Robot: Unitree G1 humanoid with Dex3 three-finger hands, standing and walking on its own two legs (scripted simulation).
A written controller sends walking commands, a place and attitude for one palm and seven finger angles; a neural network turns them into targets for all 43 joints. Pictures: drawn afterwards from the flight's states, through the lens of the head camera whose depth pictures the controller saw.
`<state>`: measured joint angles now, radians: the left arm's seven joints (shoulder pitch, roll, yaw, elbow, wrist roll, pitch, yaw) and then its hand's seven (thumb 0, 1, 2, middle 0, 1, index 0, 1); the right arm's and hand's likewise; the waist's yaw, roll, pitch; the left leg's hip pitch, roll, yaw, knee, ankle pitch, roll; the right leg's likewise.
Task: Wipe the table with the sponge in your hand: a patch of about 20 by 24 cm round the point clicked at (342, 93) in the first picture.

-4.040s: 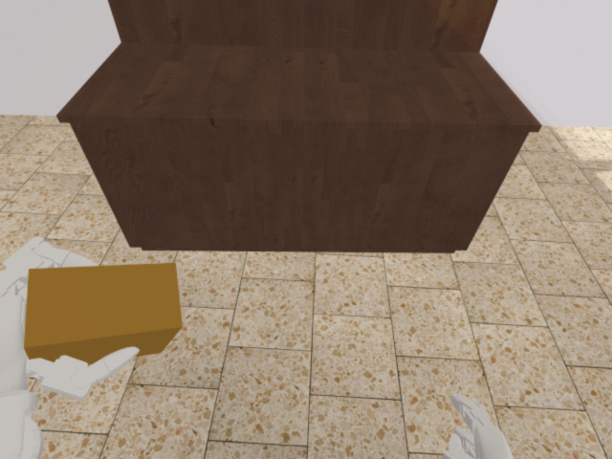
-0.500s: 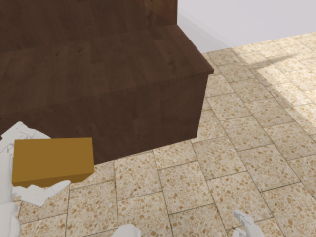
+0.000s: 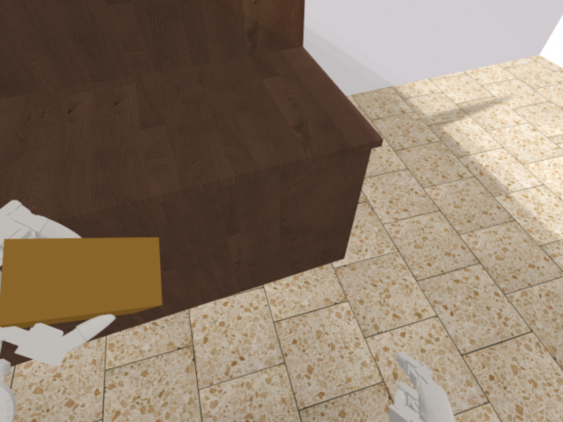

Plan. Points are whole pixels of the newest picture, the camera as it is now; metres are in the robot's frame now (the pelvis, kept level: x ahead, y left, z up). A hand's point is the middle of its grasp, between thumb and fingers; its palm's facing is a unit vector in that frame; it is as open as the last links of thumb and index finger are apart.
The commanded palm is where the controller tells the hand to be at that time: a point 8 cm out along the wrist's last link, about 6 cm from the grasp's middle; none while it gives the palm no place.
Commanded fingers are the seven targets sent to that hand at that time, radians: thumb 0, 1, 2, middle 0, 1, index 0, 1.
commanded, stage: take the last steps up to it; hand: left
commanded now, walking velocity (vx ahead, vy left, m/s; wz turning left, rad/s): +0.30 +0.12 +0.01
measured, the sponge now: (104, 282) +0.23 +0.20 +0.16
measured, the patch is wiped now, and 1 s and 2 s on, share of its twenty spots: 0.00 0.00 0.00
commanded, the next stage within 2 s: come to a stop and stand still in 1.32 s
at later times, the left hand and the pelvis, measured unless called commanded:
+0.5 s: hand (64, 193) +0.33 +0.28 +0.18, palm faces +0.43 -0.80 -0.41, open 10.5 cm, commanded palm +0.27 +0.32 +0.18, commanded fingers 0.00 0.10 1.30 -1.20 -1.60 -1.20 -1.60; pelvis +0.10 +0.04 -0.01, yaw -1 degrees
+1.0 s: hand (109, 158) +0.40 +0.26 +0.17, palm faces +0.37 -0.81 -0.45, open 10.5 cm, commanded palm +0.34 +0.31 +0.18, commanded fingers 0.00 0.10 1.30 -1.20 -1.60 -1.20 -1.60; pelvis +0.18 +0.03 +0.01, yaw +0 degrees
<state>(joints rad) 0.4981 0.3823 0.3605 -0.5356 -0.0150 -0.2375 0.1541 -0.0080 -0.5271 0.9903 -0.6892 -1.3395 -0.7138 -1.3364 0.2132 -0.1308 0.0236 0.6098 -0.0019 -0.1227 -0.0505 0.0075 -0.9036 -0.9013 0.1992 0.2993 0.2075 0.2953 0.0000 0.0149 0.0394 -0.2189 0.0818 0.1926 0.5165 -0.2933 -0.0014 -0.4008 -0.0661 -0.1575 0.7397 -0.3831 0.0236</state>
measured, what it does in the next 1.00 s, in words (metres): walks ahead: right foot, then left foot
